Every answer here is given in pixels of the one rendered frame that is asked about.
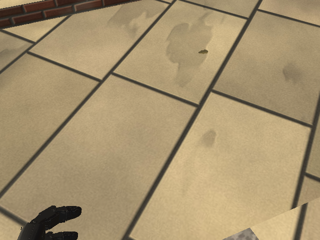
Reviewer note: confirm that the robot left hand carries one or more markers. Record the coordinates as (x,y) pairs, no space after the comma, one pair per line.
(46,220)

